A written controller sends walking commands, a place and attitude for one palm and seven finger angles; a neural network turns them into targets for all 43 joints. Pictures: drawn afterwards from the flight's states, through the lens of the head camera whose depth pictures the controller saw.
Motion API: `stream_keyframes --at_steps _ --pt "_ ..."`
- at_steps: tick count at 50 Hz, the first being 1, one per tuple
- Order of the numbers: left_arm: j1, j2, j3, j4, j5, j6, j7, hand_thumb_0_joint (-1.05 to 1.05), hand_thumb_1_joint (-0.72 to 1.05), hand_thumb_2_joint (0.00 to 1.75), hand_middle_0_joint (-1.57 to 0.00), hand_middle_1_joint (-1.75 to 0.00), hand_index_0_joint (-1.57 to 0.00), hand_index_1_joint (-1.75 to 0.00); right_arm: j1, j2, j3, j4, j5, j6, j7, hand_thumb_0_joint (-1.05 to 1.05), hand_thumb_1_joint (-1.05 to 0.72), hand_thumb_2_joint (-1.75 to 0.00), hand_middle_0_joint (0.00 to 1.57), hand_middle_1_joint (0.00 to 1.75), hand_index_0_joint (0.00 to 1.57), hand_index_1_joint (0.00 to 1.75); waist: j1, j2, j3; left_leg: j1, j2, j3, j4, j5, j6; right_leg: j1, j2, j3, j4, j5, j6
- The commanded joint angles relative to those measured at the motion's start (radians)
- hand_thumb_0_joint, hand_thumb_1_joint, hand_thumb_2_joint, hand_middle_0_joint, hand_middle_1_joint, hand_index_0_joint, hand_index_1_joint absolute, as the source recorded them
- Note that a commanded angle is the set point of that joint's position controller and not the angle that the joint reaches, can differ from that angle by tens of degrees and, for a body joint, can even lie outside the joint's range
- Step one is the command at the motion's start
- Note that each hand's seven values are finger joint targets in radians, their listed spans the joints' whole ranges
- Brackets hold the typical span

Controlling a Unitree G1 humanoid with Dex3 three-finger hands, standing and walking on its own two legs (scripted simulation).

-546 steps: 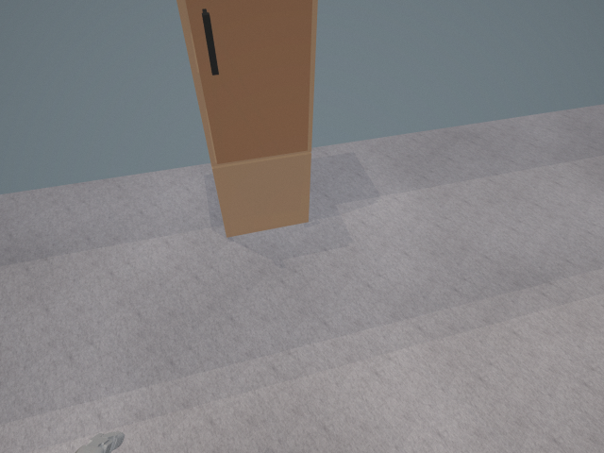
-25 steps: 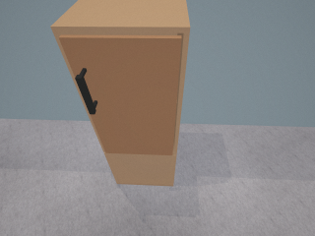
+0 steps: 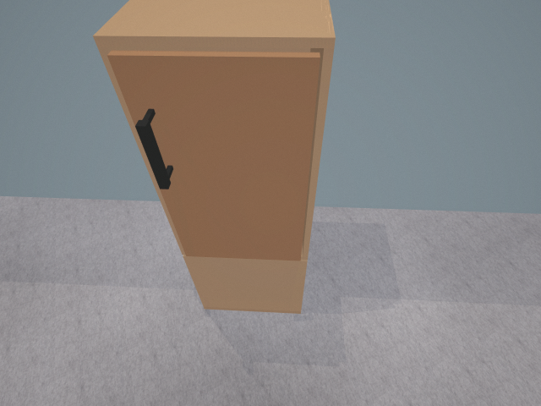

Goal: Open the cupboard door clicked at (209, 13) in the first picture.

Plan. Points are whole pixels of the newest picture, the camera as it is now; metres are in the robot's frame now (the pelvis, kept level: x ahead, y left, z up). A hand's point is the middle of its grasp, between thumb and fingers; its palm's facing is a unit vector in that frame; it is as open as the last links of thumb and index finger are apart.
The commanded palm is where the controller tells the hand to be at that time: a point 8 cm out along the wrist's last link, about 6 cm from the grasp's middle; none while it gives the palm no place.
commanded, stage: raise the hand with hooked fingers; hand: left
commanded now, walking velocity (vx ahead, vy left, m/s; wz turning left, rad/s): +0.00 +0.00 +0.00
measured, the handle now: (157, 150) +0.53 +0.26 +0.08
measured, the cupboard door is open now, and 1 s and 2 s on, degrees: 0 0 0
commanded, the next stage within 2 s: none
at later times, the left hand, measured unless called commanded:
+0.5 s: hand out of the picture +0.12 +0.21 -0.01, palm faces +0.18 -0.98 -0.06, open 9.5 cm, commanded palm +0.13 +0.26 -0.01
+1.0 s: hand (88, 337) +0.20 +0.26 +0.03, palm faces +0.03 -1.00 -0.08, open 12.5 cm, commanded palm +0.17 +0.32 +0.04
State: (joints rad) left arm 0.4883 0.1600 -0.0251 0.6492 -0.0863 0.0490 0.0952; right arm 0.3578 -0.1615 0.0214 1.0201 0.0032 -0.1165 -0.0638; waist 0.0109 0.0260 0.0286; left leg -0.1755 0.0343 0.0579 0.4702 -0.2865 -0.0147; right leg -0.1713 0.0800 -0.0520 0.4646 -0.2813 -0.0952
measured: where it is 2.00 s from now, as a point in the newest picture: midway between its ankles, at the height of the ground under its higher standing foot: outside the picture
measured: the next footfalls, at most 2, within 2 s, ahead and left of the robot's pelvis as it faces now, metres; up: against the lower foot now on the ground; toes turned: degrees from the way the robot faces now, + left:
none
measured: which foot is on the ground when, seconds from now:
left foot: down 0.00-1.00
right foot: down 0.00-1.00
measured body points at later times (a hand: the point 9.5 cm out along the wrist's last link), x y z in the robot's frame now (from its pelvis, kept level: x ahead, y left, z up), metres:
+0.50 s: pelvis -0.05 +0.02 -0.07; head -0.02 +0.02 +0.38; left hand +0.11 +0.26 -0.01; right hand +0.20 -0.19 -0.10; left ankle -0.02 +0.13 -0.74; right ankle -0.02 -0.05 -0.74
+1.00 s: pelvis -0.04 +0.04 -0.04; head -0.01 +0.05 +0.41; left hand +0.19 +0.32 +0.04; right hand +0.11 -0.21 -0.12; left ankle -0.02 +0.13 -0.74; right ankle -0.02 -0.05 -0.74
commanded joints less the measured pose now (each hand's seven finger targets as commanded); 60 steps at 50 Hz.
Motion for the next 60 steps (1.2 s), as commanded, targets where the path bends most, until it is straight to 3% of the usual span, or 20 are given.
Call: stream_keyframes --at_steps 1,3,5,7,8,9,11,14,15,18,19,23,27,31,34,39,43,47,52,60 --pt "-0.193 -0.090 -0.111 -0.688 -0.095 -0.132 0.032 0.00 0.78 0.85 -0.21 -0.37 -0.21 -0.37 -0.131 -0.165 -0.048 -0.304 0.056 -0.197 -0.031 0.00 -0.90 -0.90 0.20 0.30 0.20 0.30 -0.043 0.016 -0.096 -0.015 -0.002 -0.086 -0.004 0.266 0.065 -0.084 -0.105 0.038 -0.005 0.207 0.075" --pt "-0.188 -0.034 -0.098 -0.728 -0.097 -0.229 -0.002 0.00 0.74 0.83 -0.21 -0.40 -0.21 -0.40 -0.158 -0.214 -0.054 -0.342 0.041 -0.236 -0.043 0.00 -0.90 -0.90 0.20 0.30 0.20 0.30 -0.080 -0.212 -0.074 -0.070 -0.024 -0.079 0.079 0.124 0.077 -0.235 -0.112 0.048 -0.017 0.069 0.105" --pt "-0.185 -0.064 -0.092 -0.601 -0.078 -0.305 -0.050 0.00 0.69 0.81 -0.22 -0.43 -0.22 -0.43 -0.139 -0.214 -0.065 -0.393 0.019 -0.245 -0.028 0.00 -0.90 -0.90 0.20 0.30 0.20 0.30 -0.092 -0.351 -0.012 -0.207 -0.051 -0.098 0.154 0.024 0.063 -0.364 -0.115 0.067 0.013 -0.097 0.117" --pt "0.017 -0.078 -0.028 -0.483 -0.106 -0.417 -0.135 0.00 0.64 0.79 -0.22 -0.47 -0.22 -0.47 -0.184 -0.214 -0.083 -0.445 0.004 -0.247 -0.005 0.00 -0.90 -0.90 0.20 0.30 0.20 0.30 -0.010 -0.434 -0.017 -0.371 -0.054 -0.100 0.218 -0.027 0.037 -0.385 -0.116 0.074 0.093 -0.139 0.114" --pt "0.100 -0.062 0.009 -0.487 -0.127 -0.477 -0.187 0.00 0.62 0.78 -0.22 -0.48 -0.22 -0.48 -0.203 -0.215 -0.089 -0.475 0.000 -0.245 0.012 0.00 -0.90 -0.90 0.20 0.30 0.20 0.30 0.021 -0.415 -0.069 -0.414 -0.061 -0.089 0.253 -0.023 0.027 -0.351 -0.119 0.086 0.142 -0.076 0.112" --pt "0.204 -0.011 0.088 -0.470 -0.135 -0.521 -0.246 0.00 0.60 0.77 -0.22 -0.50 -0.22 -0.50 -0.207 -0.215 -0.101 -0.502 0.002 -0.233 0.038 0.00 -0.90 -0.90 0.20 0.30 0.20 0.30 0.075 -0.289 -0.136 -0.410 -0.075 -0.073 0.272 0.033 0.013 -0.282 -0.120 0.085 0.206 0.057 0.092" --pt "0.159 0.080 0.173 -0.530 -0.150 -0.613 -0.350 0.00 0.55 0.75 -0.22 -0.53 -0.22 -0.53 -0.254 -0.221 -0.106 -0.557 -0.002 -0.203 0.067 0.00 -0.90 -0.90 0.20 0.30 0.20 0.30 0.077 -0.138 -0.208 -0.462 -0.090 -0.041 0.347 0.080 0.000 -0.258 -0.133 0.096 0.313 0.238 0.079" --pt "0.089 0.168 0.231 -0.671 -0.103 -0.564 -0.320 0.00 0.48 0.72 -0.23 -0.57 -0.23 -0.57 -0.282 -0.199 -0.102 -0.649 0.003 -0.126 0.068 0.00 -0.90 -0.90 0.20 0.30 0.20 0.30 0.104 0.049 -0.237 -0.486 -0.096 -0.003 0.366 0.045 0.018 -0.284 -0.126 0.123 0.337 0.121 0.056" --pt "0.019 0.110 0.160 -0.756 -0.103 -0.540 -0.300 0.00 0.46 0.71 -0.23 -0.58 -0.23 -0.58 -0.308 -0.192 -0.092 -0.703 0.007 -0.109 0.067 0.00 -0.90 -0.90 0.20 0.30 0.20 0.30 0.081 0.069 -0.216 -0.483 -0.097 -0.001 0.367 0.018 0.027 -0.323 -0.114 0.124 0.333 0.051 0.050" --pt "-0.158 0.107 0.164 -0.936 -0.104 -0.561 -0.220 0.00 0.39 0.68 -0.24 -0.63 -0.24 -0.63 -0.248 -0.174 -0.088 -0.723 0.007 -0.090 0.054 0.00 -0.90 -0.90 0.20 0.30 0.20 0.30 0.023 0.076 -0.275 -0.459 -0.069 -0.039 0.404 -0.015 0.045 -0.411 -0.090 0.112 0.345 -0.029 0.054" --pt "-0.234 0.123 0.168 -1.011 -0.109 -0.588 -0.204 0.00 0.36 0.67 -0.24 -0.64 -0.24 -0.64 -0.217 -0.175 -0.084 -0.712 0.000 -0.087 0.048 0.00 -0.90 -0.90 0.20 0.30 0.20 0.30 -0.011 0.017 -0.289 -0.466 -0.054 -0.061 0.425 -0.027 0.052 -0.446 -0.077 0.106 0.359 -0.052 0.060" --pt "-0.331 0.102 0.084 -1.065 -0.123 -0.686 -0.255 0.00 0.27 0.63 -0.25 -0.70 -0.25 -0.70 -0.186 -0.177 -0.059 -0.670 0.007 -0.122 0.022 0.00 -0.90 -0.90 0.20 0.30 0.20 0.30 -0.082 0.061 -0.291 -0.443 -0.032 -0.101 0.465 -0.060 0.057 -0.536 -0.064 0.091 0.358 -0.125 0.063" --pt "-0.345 0.147 0.060 -0.882 -0.148 -0.584 -0.380 0.00 0.18 0.59 -0.25 -0.76 -0.25 -0.76 -0.183 -0.213 -0.036 -0.637 0.029 -0.151 -0.006 0.00 -0.90 -0.90 0.20 0.30 0.20 0.30 -0.102 -0.010 -0.241 -0.493 -0.029 -0.122 0.438 -0.167 0.060 -0.519 -0.063 0.098 0.295 -0.258 0.073" --pt "-0.258 0.259 0.216 -0.753 -0.182 -0.337 -0.422 0.00 0.08 0.55 -0.26 -0.82 -0.26 -0.82 -0.215 -0.221 -0.026 -0.669 0.053 -0.133 -0.026 0.00 -0.90 -0.90 0.20 0.30 0.20 0.30 -0.003 -0.045 -0.283 -0.502 -0.047 -0.104 0.357 -0.155 0.054 -0.367 -0.094 0.118 0.212 -0.313 0.082" --pt "-0.227 0.273 0.337 -0.814 -0.238 -0.250 -0.357 0.00 0.01 0.52 -0.26 -0.87 -0.26 -0.87 -0.249 -0.190 -0.021 -0.678 0.045 -0.124 -0.032 0.00 -0.90 -0.90 0.20 0.30 0.20 0.30 0.058 -0.062 -0.351 -0.442 -0.048 -0.103 0.314 -0.054 0.046 -0.253 -0.093 0.093 0.214 -0.205 0.081" --pt "-0.277 0.268 0.360 -0.937 -0.219 -0.375 -0.242 0.00 -0.10 0.47 -0.27 -0.94 -0.27 -0.94 -0.200 -0.182 -0.023 -0.635 0.027 -0.151 -0.013 0.00 -0.90 -0.90 0.20 0.30 0.20 0.30 0.032 0.015 -0.272 -0.364 -0.027 -0.107 0.258 0.046 0.037 -0.297 -0.062 0.014 0.261 -0.031 0.064" --pt "-0.318 0.234 0.273 -0.834 -0.181 -0.455 -0.301 0.00 -0.20 0.43 -0.28 -1.00 -0.28 -1.00 -0.153 -0.217 -0.032 -0.596 0.025 -0.180 0.001 0.00 -0.90 -0.90 0.20 0.30 0.20 0.30 -0.032 0.030 -0.218 -0.344 -0.026 -0.105 0.261 -0.003 0.043 -0.379 -0.059 0.007 0.250 -0.064 0.071" --pt "-0.400 0.283 0.295 -0.777 -0.222 -0.407 -0.413 0.00 -0.29 0.39 -0.29 -1.07 -0.29 -1.07 -0.150 -0.248 -0.042 -0.593 0.048 -0.201 -0.021 0.00 -0.90 -0.90 0.20 0.30 0.20 0.30 -0.031 0.014 -0.259 -0.310 -0.033 -0.109 0.236 -0.035 0.045 -0.329 -0.066 0.025 0.197 -0.099 0.074" --pt "-0.457 0.388 0.428 -0.819 -0.253 -0.356 -0.415 0.00 -0.41 0.34 -0.29 -1.14 -0.29 -1.14 -0.158 -0.242 -0.037 -0.586 0.046 -0.210 -0.035 0.00 -0.90 -0.90 0.20 0.30 0.20 0.30 0.013 0.070 -0.333 -0.203 -0.028 -0.120 0.194 0.110 0.037 -0.233 -0.063 -0.001 0.200 0.057 0.065" --pt "-0.569 0.377 0.419 -0.648 -0.256 -0.291 -0.456 0.00 -0.50 0.30 -0.30 -1.20 -0.30 -1.20 -0.159 -0.248 -0.022 -0.567 0.050 -0.186 -0.030 0.00 -0.90 -0.90 0.20 0.30 0.20 0.30 -0.006 0.051 -0.216 -0.164 -0.026 -0.119 0.153 0.178 0.029 -0.226 -0.053 -0.012 0.161 0.144 0.061"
